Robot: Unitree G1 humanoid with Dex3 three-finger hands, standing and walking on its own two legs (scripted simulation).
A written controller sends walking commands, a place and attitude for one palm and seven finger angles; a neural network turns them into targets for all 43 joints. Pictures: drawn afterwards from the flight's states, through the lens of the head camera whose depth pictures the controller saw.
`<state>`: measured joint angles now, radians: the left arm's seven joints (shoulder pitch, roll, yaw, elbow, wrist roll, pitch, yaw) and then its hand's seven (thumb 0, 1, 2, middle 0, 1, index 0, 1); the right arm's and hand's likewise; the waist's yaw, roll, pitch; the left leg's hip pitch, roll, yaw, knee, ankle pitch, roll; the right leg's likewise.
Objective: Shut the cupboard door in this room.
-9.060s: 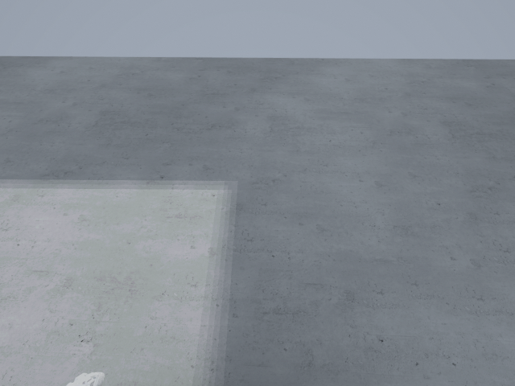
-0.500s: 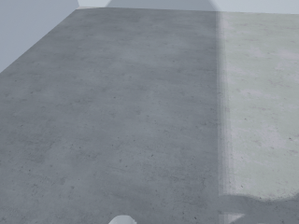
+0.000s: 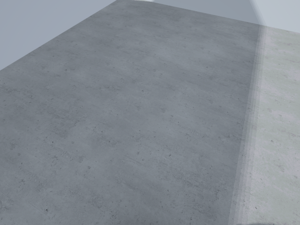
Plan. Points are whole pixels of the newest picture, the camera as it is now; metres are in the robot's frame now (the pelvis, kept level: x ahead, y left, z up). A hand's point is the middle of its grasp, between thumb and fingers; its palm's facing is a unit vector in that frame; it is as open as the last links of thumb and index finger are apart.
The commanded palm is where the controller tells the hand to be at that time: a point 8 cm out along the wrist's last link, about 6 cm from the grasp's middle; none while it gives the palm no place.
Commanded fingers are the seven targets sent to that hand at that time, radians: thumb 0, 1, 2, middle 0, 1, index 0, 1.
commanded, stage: turn or walk to find it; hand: left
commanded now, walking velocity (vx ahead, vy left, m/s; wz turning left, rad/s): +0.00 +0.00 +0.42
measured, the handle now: out of the picture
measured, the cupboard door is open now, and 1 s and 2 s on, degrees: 86 86 86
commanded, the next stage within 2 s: stand and wait in 1.36 s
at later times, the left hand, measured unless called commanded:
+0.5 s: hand out of the picture -0.03 +0.19 -0.18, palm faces +0.27 -0.93 -0.23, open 7.4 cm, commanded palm none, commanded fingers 0.00 0.90 0.90 -0.20 -0.30 -0.20 -0.30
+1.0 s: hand out of the picture -0.03 +0.22 -0.15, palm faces +0.43 -0.86 -0.28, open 7.4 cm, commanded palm none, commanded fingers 0.00 0.90 0.90 -0.20 -0.30 -0.20 -0.30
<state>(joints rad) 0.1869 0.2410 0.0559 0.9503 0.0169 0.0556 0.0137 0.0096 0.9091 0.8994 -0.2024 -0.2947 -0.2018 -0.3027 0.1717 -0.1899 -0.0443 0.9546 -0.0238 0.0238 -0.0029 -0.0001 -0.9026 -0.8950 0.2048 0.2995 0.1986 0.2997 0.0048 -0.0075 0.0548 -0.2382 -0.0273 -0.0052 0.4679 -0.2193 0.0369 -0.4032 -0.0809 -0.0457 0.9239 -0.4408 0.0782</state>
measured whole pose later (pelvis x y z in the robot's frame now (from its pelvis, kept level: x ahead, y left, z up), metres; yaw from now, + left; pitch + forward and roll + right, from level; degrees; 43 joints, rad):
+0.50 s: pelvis -0.03 -0.01 -0.01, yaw +15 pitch -1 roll +1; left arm 0.24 0.19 0.03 0.95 0.03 0.01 0.02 0.01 0.90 0.90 -0.21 -0.30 -0.21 -0.30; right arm 0.19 -0.23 -0.07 0.99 -0.01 0.06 0.01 0.00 -0.91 -0.90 0.20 0.30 0.19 0.30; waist 0.01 -0.02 0.09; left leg -0.32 0.03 0.05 0.74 -0.42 -0.05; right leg -0.23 -0.16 -0.23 0.58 -0.31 0.03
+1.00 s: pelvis -0.05 -0.01 -0.01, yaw +25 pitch +0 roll +1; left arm 0.15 0.21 0.04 0.90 0.01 0.02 0.02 0.01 0.91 0.90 -0.20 -0.29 -0.20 -0.30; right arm 0.22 -0.21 -0.07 0.96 -0.02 0.04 0.00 0.00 -0.90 -0.90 0.21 0.30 0.20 0.30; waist -0.02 0.03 0.04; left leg -0.32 -0.06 -0.07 0.53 -0.21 0.01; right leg -0.25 -0.04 -0.05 0.56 -0.32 0.04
